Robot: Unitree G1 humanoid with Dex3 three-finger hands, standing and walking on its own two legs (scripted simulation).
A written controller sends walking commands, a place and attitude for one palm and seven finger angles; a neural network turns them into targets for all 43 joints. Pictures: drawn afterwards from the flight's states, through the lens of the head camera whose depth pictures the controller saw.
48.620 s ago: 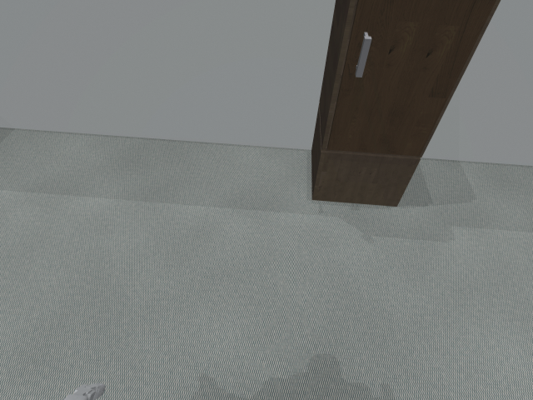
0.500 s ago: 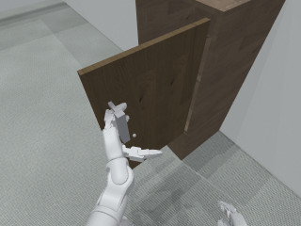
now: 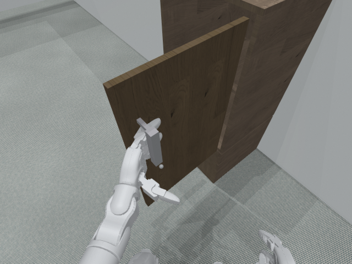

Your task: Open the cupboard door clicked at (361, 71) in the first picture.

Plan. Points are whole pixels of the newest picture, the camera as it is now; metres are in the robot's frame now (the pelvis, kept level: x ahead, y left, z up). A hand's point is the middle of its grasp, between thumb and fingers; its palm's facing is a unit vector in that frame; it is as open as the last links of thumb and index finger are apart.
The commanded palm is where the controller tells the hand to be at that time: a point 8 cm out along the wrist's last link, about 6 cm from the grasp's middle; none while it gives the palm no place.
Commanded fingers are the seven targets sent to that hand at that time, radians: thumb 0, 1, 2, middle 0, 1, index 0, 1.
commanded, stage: slide the hand sideways off the handle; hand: left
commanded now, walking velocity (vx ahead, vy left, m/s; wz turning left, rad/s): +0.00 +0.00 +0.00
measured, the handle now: (149, 142) +0.38 +0.08 +0.06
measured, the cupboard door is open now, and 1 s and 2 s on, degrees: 92 92 92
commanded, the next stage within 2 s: draw the hand back to the body in 0.86 s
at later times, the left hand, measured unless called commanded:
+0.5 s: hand (141, 185) +0.27 +0.09 +0.06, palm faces -0.09 -1.00 -0.01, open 16.2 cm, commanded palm +0.25 +0.15 +0.06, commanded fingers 0.00 -0.50 0.30 -0.15 -0.30 -0.15 -0.30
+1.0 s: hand (113, 205) +0.23 +0.13 +0.06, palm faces -0.07 -1.00 -0.01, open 16.4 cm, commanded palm +0.21 +0.19 +0.07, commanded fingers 0.00 -0.50 0.30 -0.15 -0.30 -0.15 -0.30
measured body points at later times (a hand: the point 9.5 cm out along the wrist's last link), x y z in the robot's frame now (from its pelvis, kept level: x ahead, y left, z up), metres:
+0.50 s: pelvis +0.01 -0.02 +0.00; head +0.06 -0.03 +0.44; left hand +0.27 +0.14 +0.06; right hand +0.19 -0.24 -0.09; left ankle +0.05 +0.13 -0.68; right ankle -0.01 -0.13 -0.68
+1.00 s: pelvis +0.01 -0.02 -0.02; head +0.05 -0.03 +0.43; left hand +0.23 +0.19 +0.06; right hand +0.19 -0.25 -0.10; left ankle +0.05 +0.13 -0.68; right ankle -0.01 -0.13 -0.68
